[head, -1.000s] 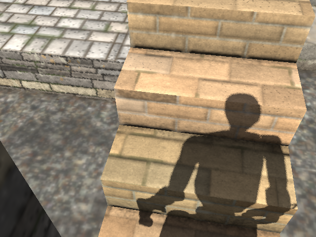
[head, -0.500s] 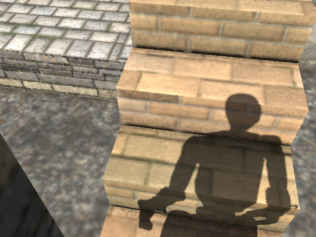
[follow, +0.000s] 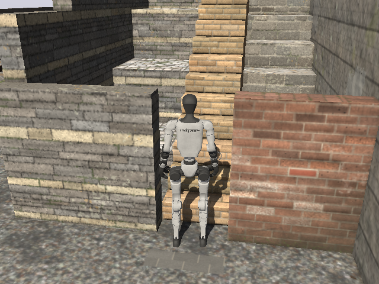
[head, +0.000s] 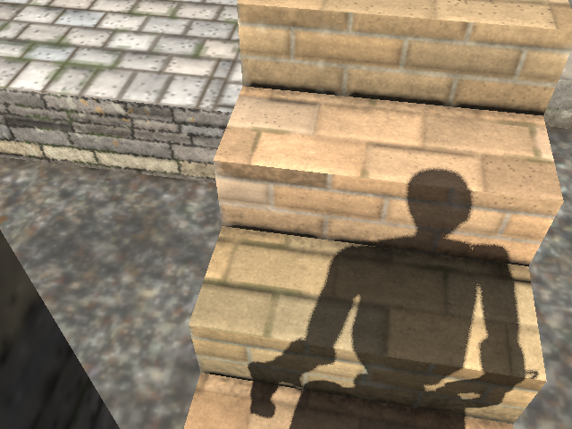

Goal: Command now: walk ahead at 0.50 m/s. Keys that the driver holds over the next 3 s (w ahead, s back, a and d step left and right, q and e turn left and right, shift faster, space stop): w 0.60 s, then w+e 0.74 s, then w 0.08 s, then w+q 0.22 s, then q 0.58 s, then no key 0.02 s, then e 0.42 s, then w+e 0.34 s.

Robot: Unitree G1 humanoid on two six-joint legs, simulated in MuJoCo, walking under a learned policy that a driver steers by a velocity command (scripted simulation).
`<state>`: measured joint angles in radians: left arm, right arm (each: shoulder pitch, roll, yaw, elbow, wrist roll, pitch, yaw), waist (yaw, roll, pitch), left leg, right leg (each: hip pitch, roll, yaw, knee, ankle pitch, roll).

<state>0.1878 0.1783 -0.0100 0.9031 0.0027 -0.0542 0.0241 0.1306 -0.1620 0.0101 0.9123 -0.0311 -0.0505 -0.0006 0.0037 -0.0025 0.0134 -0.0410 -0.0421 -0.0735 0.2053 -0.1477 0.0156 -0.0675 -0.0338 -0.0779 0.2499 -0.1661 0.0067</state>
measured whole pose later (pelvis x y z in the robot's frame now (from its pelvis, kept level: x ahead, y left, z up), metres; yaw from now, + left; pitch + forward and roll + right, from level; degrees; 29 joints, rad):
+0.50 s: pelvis +0.00 +0.01 +0.00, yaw +0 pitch -1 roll +0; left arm 0.19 0.18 0.00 0.90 0.00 -0.05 0.03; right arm 0.13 -0.16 0.01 0.91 -0.03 -0.05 0.00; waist 0.00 0.00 0.01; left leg -0.04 -0.05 -0.08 0.20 -0.15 0.03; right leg -0.06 -0.05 -0.08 0.25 -0.17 0.02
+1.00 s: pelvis -0.01 +0.00 -0.01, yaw -8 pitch +0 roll +1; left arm 0.17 0.17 -0.01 0.85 -0.01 -0.02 -0.01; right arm 0.10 -0.19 0.00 0.85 -0.02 -0.04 -0.02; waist 0.01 -0.04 0.01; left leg -0.08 -0.03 0.07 0.27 -0.20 0.02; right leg -0.20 -0.01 0.07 0.40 -0.20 0.00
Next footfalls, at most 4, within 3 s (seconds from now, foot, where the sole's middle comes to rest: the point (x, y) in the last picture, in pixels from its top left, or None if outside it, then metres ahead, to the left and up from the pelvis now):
none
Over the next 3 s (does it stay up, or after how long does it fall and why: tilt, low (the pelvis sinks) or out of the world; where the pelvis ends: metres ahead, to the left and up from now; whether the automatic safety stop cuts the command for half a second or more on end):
stays up -0.01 -0.02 -0.02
